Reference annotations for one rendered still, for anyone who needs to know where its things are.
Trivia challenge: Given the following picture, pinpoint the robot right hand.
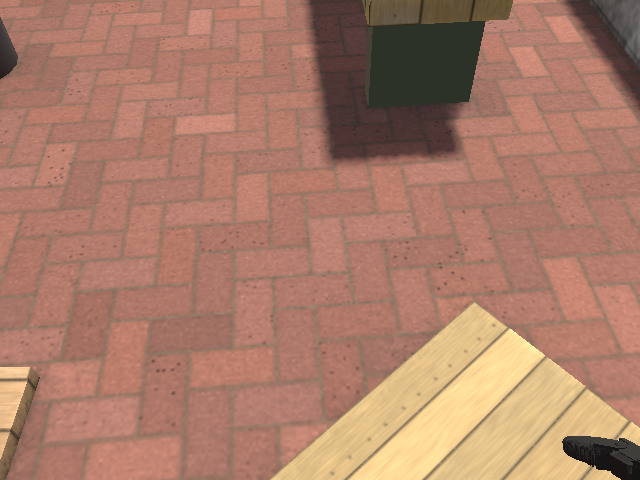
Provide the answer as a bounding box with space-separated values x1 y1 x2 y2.
562 436 640 480

